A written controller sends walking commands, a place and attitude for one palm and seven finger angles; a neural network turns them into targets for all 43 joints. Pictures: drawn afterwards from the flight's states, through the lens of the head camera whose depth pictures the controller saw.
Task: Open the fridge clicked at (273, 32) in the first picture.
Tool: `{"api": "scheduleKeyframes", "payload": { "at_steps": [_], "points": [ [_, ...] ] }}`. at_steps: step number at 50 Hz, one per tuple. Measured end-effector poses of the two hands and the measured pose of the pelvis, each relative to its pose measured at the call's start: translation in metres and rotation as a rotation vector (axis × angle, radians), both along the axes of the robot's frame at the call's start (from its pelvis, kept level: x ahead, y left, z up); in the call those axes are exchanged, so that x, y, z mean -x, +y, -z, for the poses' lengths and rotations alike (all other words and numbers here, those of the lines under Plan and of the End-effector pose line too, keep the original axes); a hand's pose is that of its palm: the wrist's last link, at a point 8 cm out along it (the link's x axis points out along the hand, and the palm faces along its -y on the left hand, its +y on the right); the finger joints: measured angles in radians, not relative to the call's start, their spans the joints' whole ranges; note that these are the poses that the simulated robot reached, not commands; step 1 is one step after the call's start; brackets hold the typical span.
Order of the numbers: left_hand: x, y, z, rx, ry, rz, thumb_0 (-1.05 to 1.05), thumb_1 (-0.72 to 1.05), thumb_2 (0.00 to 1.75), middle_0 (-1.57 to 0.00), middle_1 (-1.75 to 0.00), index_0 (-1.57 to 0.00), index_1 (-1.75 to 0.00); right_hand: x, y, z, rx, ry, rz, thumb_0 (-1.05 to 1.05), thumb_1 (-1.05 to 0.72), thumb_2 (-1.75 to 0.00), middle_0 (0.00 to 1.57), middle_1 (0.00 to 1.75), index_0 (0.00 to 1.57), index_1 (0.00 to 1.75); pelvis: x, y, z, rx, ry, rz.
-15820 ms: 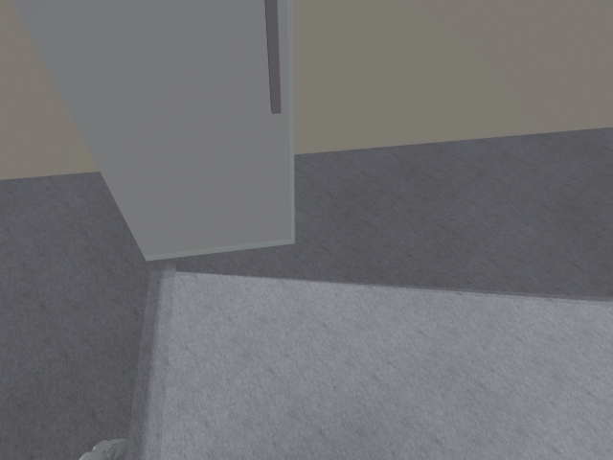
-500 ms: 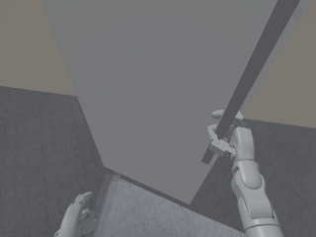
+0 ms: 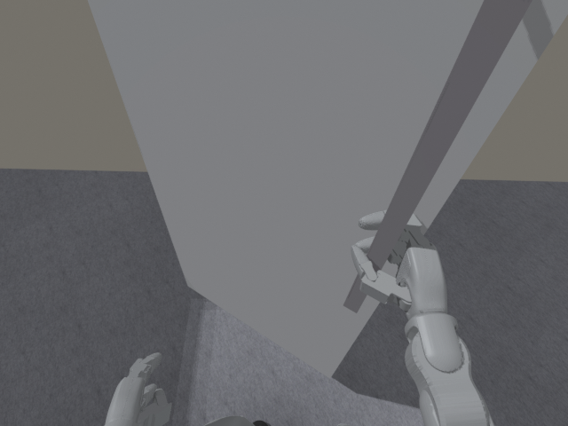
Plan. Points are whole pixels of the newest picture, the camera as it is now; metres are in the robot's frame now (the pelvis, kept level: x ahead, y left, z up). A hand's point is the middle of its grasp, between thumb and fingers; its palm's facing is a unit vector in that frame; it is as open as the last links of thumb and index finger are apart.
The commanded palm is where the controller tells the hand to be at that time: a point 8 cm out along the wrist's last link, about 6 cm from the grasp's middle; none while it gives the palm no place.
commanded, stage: walk backward, drawing the door open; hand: right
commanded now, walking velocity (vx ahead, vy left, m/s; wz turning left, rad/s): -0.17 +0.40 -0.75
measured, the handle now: (403, 205) +0.35 -0.09 +0.18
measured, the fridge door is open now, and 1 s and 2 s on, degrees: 33 70 73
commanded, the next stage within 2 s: stop walking and hold the door back in 1.02 s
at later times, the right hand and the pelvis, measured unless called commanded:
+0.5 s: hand (247, 372) +0.16 +0.07 +0.10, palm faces +0.14 +0.98 -0.12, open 6.6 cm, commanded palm +0.12 +0.02 +0.10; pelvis -0.06 +0.20 -0.02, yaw -24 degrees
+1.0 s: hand out of the picture +0.09 +0.21 +0.10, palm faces +0.66 +0.73 -0.19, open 6.9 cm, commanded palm +0.04 +0.20 +0.10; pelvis -0.02 +0.48 +0.00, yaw -51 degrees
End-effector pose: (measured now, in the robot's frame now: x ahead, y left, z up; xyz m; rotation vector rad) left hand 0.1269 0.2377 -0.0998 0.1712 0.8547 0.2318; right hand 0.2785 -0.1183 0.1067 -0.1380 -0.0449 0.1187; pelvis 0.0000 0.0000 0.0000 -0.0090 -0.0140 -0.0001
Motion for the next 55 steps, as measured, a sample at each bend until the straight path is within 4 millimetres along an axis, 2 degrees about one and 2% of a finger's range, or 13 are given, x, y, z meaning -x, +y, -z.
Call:
{"api": "scheduleKeyframes", "payload": {
  "at_steps": [4,11,18,24,29,32,35,38,41,44,46,51,55],
  "points": [
    [0.009,0.014,0.001,-0.028,-0.053,0.054,0.01,0.91,0.90,-0.20,-0.30,-0.20,-0.30,0.024,0.016,0.004,-0.030,-0.051,-0.016,0.01,-0.60,-0.71,0.40,1.37,0.33,1.36,0.021,0.019,0.012,-0.007,-0.008,0.038],
    [0.017,0.037,-0.004,0.046,0.030,0.224,0.01,0.91,0.90,-0.20,-0.30,-0.20,-0.30,0.071,0.051,-0.001,0.004,0.001,0.051,0.00,-0.60,-0.71,0.39,1.34,0.34,1.37,0.043,0.079,-0.008,-0.069,0.001,0.190],
    [-0.022,0.084,0.011,0.082,-0.036,0.332,0.01,0.90,0.90,-0.21,-0.30,-0.20,-0.30,0.113,0.095,0.002,-0.001,-0.047,0.192,0.00,-0.58,-0.75,0.42,1.37,0.34,1.38,0.051,0.153,0.008,-0.053,-0.002,0.316],
    [-0.058,0.113,-0.003,0.004,-0.164,0.440,0.01,0.91,0.90,-0.20,-0.30,-0.20,-0.30,0.142,0.129,0.004,-0.020,-0.080,0.239,0.01,-0.58,-0.75,0.43,1.38,0.34,1.37,0.054,0.192,0.016,-0.023,-0.005,0.403],
    [-0.067,0.137,-0.013,0.039,-0.155,0.583,0.01,0.91,0.90,-0.20,-0.30,-0.19,-0.30,0.163,0.157,0.004,0.002,-0.075,0.343,0.00,-0.57,-0.75,0.46,1.39,0.32,1.38,0.063,0.254,0.007,-0.024,-0.028,0.478],
    [-0.072,0.156,-0.012,0.061,-0.118,0.667,0.01,0.91,0.90,-0.20,-0.30,-0.20,-0.30,0.178,0.179,0.002,0.002,-0.039,0.440,0.00,-0.57,-0.76,0.44,1.36,0.31,1.39,0.058,0.292,0.002,-0.053,-0.023,0.563],
    [-0.083,0.175,0.001,0.079,-0.098,0.727,0.01,0.90,0.90,-0.21,-0.30,-0.20,-0.30,0.191,0.203,0.001,0.030,-0.056,0.551,-0.01,-0.56,-0.76,0.43,1.35,0.30,1.39,0.048,0.331,0.013,-0.016,-0.003,0.642],
    [-0.092,0.194,0.006,0.065,-0.069,0.755,0.01,0.90,0.90,-0.21,-0.30,-0.20,-0.30,0.203,0.225,0.000,0.036,-0.028,0.624,-0.01,-0.56,-0.76,0.43,1.35,0.30,1.39,0.048,0.357,0.009,0.009,-0.015,0.697],
    [-0.096,0.208,-0.001,0.060,-0.071,0.786,0.01,0.91,0.90,-0.20,-0.30,-0.20,-0.30,0.213,0.245,-0.001,0.031,-0.011,0.663,0.00,-0.56,-0.76,0.42,1.34,0.31,1.40,0.045,0.381,0.003,0.025,-0.004,0.745],
    [-0.102,0.220,-0.002,0.066,-0.138,0.839,0.01,0.91,0.90,-0.20,-0.30,-0.20,-0.30,0.221,0.262,0.001,0.033,-0.062,0.689,0.00,-0.55,-0.76,0.42,1.35,0.32,1.40,0.042,0.404,0.015,-0.010,0.025,0.792],
    [-0.103,0.230,0.000,0.066,-0.125,0.880,0.01,0.91,0.90,-0.20,-0.30,-0.20,-0.30,0.226,0.274,0.003,0.059,-0.094,0.724,-0.01,-0.54,-0.76,0.43,1.36,0.31,1.40,0.039,0.429,0.017,0.011,0.010,0.825],
    [-0.113,0.267,-0.001,0.075,-0.029,1.017,0.01,0.90,0.90,-0.21,-0.30,-0.20,-0.30,0.238,0.312,0.000,0.064,-0.032,0.871,-0.01,-0.55,-0.77,0.44,1.37,0.30,1.40,0.016,0.486,0.000,-0.028,-0.023,0.899],
    [-0.141,0.297,0.011,0.094,0.014,1.078,0.01,0.90,0.90,-0.21,-0.30,-0.20,-0.30,0.246,0.347,-0.001,0.081,-0.012,1.018,-0.02,-0.56,-0.78,0.42,1.35,0.28,1.40,-0.018,0.528,0.007,-0.034,-0.002,0.978]
  ]
}}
